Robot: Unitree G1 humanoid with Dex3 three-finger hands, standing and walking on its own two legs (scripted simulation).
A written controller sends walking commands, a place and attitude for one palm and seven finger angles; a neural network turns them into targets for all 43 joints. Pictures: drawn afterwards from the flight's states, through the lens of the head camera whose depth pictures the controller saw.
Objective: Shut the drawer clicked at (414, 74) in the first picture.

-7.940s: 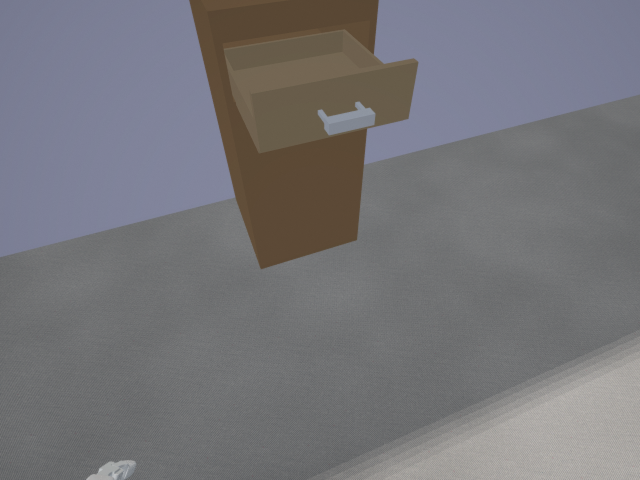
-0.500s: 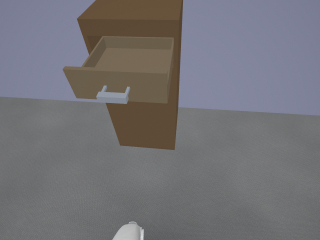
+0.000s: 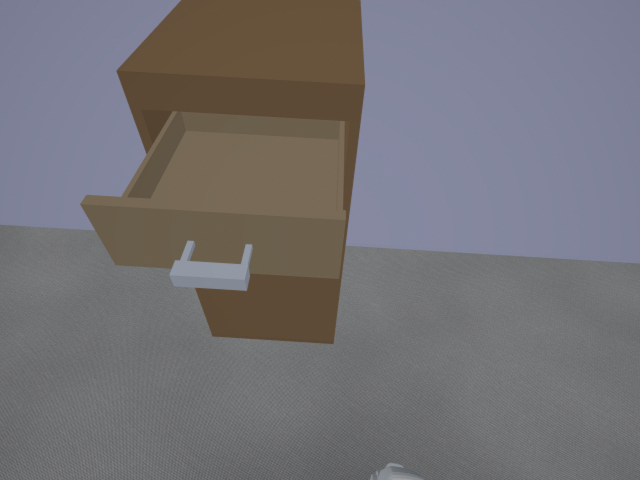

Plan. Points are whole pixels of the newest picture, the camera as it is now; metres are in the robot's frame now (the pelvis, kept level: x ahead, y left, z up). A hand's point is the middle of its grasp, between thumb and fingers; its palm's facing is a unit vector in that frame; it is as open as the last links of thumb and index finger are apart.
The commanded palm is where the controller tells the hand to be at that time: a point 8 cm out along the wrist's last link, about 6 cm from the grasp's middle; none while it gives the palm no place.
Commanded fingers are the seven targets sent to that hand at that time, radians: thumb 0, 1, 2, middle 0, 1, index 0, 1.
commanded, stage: come to a stop and stand still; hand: left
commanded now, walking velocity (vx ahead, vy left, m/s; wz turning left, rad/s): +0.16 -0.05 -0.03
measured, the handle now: (215, 262) +0.40 +0.19 +0.02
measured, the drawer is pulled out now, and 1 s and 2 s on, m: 0.25 0.25 0.25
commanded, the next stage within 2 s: look again from close up in 1.48 s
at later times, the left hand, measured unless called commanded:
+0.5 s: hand out of the picture +0.10 +0.18 -0.17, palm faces +0.06 -0.96 -0.27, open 7.3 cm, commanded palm none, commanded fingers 0.00 0.90 0.90 -0.20 -0.30 -0.20 -0.30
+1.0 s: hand out of the picture -0.06 +0.23 -0.18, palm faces +0.07 -0.97 -0.22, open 7.4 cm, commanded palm none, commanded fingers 0.00 0.90 0.90 -0.20 -0.30 -0.20 -0.30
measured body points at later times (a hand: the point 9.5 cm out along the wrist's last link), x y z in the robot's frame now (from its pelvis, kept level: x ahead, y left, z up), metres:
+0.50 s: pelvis +0.02 -0.02 -0.01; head +0.04 -0.03 +0.44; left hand +0.09 +0.23 -0.15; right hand +0.05 -0.25 -0.17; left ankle -0.01 +0.13 -0.70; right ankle +0.12 -0.13 -0.74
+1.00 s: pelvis -0.07 +0.05 -0.01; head -0.07 +0.03 +0.44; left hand -0.07 +0.28 -0.16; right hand -0.05 -0.18 -0.17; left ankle -0.01 +0.12 -0.74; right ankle +0.03 -0.07 -0.74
